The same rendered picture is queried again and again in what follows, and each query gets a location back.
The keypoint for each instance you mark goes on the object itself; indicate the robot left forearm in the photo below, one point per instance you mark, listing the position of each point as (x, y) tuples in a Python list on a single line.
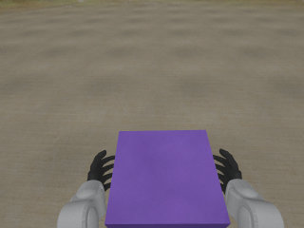
[(85, 208)]

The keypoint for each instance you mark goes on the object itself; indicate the carton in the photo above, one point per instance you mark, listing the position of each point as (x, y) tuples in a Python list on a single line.
[(165, 179)]

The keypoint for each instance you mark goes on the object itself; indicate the robot left hand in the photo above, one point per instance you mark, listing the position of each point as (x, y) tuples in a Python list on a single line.
[(97, 170)]

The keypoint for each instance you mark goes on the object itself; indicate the robot right hand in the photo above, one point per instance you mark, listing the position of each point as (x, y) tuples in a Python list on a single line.
[(230, 171)]

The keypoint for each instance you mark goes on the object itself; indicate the robot right forearm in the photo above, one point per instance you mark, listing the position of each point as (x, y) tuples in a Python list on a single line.
[(248, 208)]

